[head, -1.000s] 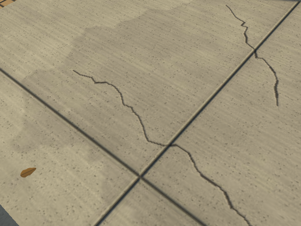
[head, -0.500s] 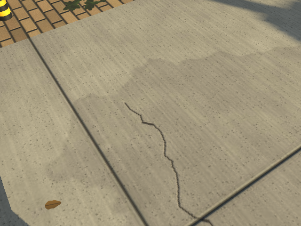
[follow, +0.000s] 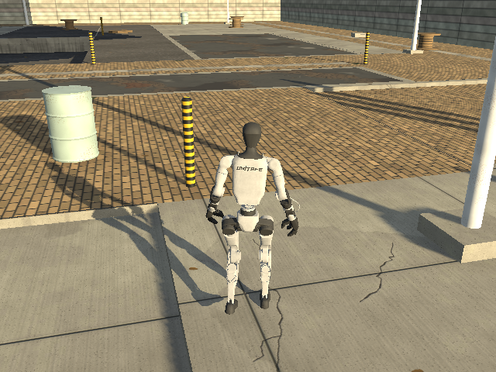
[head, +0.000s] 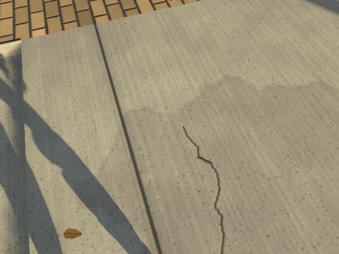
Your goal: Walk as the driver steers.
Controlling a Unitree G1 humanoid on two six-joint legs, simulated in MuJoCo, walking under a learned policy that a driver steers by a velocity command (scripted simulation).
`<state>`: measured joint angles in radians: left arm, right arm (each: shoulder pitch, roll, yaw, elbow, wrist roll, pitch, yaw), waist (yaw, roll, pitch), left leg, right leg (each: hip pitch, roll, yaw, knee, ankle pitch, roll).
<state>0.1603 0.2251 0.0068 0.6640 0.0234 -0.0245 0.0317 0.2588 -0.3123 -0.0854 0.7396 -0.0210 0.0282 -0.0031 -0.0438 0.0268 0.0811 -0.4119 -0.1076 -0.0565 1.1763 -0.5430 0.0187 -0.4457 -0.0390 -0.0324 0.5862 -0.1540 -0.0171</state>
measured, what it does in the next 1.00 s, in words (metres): steps on the spot, turning right: left foot, then right foot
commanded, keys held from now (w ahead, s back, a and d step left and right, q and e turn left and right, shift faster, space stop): e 0.86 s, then no key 0.14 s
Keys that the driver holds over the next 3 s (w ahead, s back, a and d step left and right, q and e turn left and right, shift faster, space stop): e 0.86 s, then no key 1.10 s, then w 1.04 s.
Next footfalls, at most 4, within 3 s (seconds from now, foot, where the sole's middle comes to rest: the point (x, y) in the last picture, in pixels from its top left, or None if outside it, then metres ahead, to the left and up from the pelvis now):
0.22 left None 0.06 0.10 -0.76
0.54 right None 0.02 -0.12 -0.76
1.06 left None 0.10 0.05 -0.76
1.36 right None -0.05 -0.10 -0.76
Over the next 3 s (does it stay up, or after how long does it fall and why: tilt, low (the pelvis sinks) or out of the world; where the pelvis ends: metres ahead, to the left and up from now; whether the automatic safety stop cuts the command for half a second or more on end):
stays up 0.38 -0.19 0.02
